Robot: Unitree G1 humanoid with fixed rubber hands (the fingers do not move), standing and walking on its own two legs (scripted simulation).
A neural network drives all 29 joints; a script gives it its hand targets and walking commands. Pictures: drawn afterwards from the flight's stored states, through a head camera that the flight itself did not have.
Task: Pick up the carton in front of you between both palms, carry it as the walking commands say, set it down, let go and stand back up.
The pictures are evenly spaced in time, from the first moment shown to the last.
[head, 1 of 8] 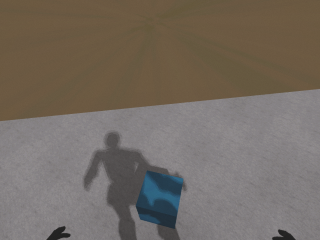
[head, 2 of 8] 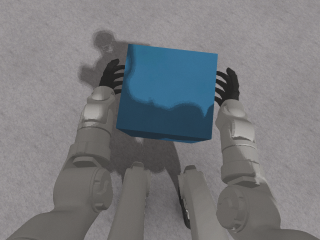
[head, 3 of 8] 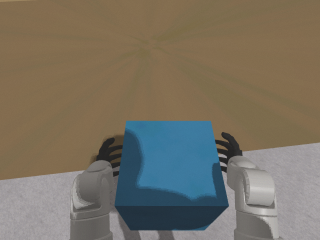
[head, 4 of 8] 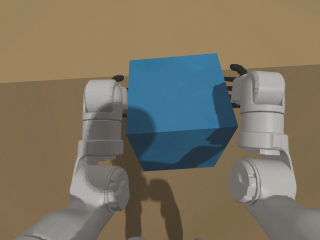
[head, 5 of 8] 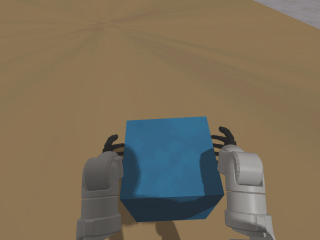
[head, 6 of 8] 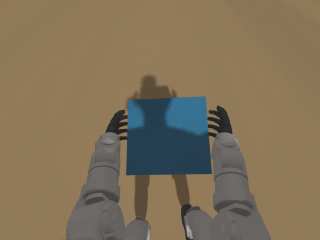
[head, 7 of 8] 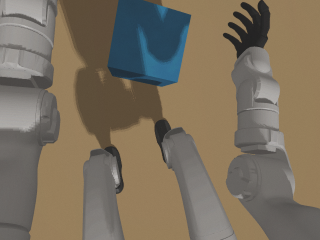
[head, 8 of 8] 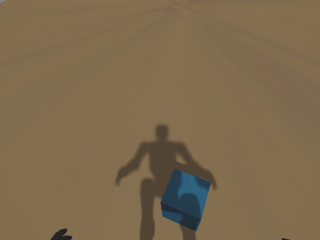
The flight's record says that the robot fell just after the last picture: no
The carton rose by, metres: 1.04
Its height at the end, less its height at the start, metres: +0.32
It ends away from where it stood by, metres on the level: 5.75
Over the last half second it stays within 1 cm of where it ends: yes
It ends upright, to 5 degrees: yes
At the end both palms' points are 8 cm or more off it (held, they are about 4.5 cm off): yes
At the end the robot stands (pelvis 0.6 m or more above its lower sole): yes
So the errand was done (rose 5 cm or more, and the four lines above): yes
